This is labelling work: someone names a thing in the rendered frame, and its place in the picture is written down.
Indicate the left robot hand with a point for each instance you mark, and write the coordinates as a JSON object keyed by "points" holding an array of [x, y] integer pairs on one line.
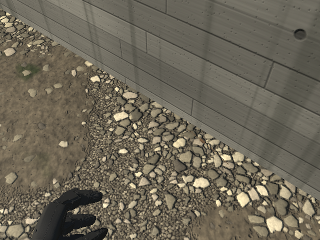
{"points": [[55, 220]]}

